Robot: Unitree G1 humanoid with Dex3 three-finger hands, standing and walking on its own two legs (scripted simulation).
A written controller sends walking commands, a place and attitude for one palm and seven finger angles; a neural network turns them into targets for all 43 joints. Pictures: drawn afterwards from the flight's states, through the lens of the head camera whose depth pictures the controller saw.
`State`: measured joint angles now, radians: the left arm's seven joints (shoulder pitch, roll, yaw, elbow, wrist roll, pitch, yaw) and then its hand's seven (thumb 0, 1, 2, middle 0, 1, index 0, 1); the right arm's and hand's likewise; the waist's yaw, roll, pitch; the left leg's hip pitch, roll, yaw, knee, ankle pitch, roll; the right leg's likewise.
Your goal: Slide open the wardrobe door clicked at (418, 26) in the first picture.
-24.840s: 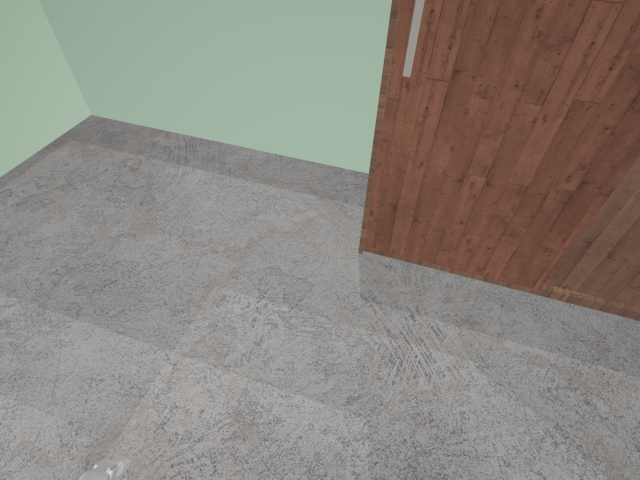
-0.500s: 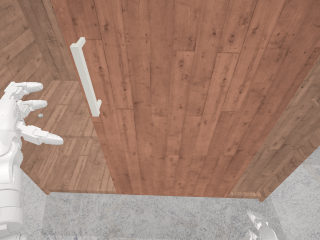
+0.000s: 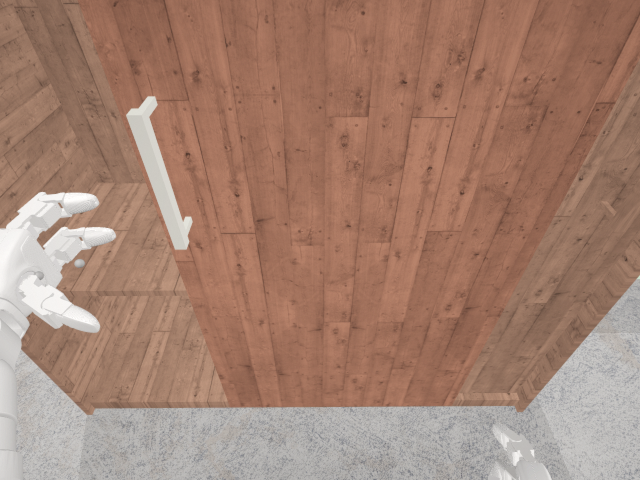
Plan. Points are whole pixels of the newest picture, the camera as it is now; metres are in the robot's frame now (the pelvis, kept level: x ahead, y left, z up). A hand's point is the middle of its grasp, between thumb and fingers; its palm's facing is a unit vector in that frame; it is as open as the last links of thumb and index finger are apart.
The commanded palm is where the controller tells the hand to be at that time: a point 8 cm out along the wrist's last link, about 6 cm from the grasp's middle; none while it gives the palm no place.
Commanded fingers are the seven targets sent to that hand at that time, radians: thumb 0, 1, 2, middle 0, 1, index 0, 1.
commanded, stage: draw the hand back to the body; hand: left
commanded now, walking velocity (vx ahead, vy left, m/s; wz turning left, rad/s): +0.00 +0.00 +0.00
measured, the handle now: (166, 179) +0.48 +0.27 +0.15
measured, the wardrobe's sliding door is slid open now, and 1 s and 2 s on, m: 0.44 0.44 0.44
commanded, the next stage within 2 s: step back with the hand held close in 1.38 s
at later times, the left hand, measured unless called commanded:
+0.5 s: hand (38, 319) +0.22 +0.30 +0.16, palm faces +0.45 -0.86 -0.25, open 13.6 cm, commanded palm +0.18 +0.33 +0.17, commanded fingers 0.00 0.03 0.48 -0.23 -0.81 -0.23 -0.81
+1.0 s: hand (54, 338) +0.20 +0.27 +0.17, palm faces +0.44 -0.82 -0.37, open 8.8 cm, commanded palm +0.15 +0.31 +0.18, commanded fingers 0.00 0.90 0.90 -0.20 -0.30 -0.20 -0.30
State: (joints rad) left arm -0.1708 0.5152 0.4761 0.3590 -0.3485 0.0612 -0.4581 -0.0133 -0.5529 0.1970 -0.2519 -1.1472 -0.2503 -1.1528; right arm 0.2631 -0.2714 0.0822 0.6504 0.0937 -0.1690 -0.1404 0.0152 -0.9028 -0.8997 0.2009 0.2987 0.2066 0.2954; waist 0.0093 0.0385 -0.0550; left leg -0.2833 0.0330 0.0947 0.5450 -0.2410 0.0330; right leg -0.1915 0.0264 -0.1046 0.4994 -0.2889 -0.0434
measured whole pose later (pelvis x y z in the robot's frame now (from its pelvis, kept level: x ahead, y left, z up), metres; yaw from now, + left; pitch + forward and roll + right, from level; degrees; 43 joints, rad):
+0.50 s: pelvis -0.01 +0.01 +0.01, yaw +1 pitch -4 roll -1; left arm 0.18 0.36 0.37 -0.14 -0.15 -0.01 0.02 -0.01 -0.30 0.32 -0.24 -1.00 -0.24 -1.00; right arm 0.18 -0.24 0.07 0.63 0.03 -0.20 -0.09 0.01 -0.90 -0.90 0.20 0.30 0.21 0.30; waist 0.07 0.05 0.01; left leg -0.20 0.00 0.09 0.45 -0.18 0.05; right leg -0.11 0.01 -0.11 0.41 -0.24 -0.03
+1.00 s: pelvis +0.02 +0.01 +0.01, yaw +0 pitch -5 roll +0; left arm 0.48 0.35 0.32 -0.38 -0.09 -0.07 0.09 0.01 0.58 0.75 -0.22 -0.48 -0.22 -0.49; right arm 0.21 -0.25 0.02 0.65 0.01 -0.11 -0.06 0.01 -0.90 -0.90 0.20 0.30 0.20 0.30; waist 0.06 0.05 0.00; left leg -0.10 0.01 0.11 0.40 -0.20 0.04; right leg -0.02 0.01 -0.09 0.36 -0.25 -0.03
